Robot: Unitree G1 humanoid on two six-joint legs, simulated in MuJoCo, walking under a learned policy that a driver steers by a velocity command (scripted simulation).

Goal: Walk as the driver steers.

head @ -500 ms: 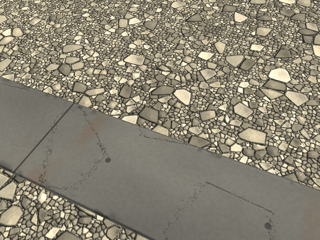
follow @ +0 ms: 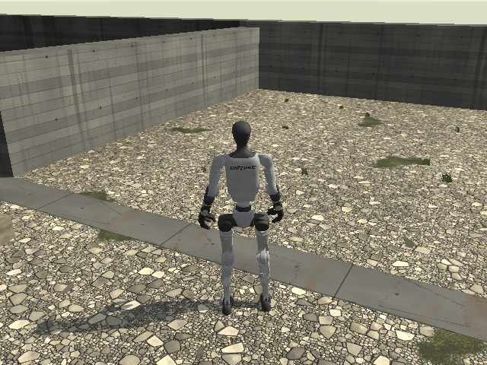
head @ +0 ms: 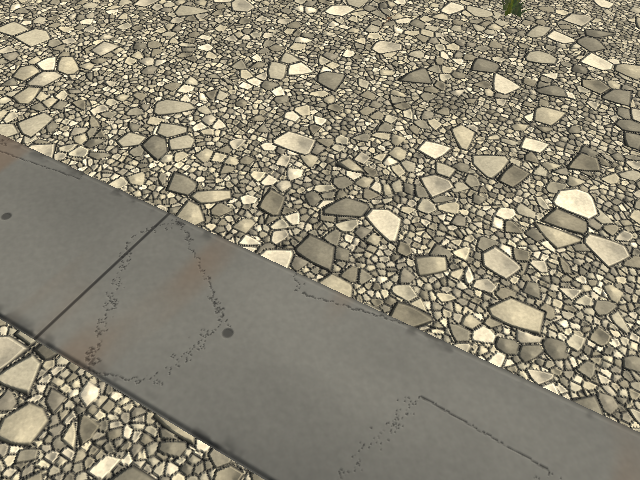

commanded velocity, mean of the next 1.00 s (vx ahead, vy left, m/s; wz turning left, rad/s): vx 0.30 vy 0.00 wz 0.01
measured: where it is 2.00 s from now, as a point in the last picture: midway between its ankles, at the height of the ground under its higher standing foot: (353, 475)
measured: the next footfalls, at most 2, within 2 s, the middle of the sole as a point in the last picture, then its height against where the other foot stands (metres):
left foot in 0.94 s outside the picture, level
right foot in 1.44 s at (420, 459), level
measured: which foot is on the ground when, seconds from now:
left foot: down 0.00-0.42, up 0.44-0.92, down 0.94-1.00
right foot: down 0.00-0.96, up 0.98-1.00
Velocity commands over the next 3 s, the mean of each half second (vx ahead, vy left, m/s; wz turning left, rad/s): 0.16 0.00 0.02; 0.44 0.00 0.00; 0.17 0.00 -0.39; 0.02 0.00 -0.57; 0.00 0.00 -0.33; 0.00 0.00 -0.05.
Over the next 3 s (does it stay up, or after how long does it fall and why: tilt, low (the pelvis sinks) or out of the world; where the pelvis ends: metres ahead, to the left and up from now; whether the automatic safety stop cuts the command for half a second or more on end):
stays up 0.52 -0.05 0.00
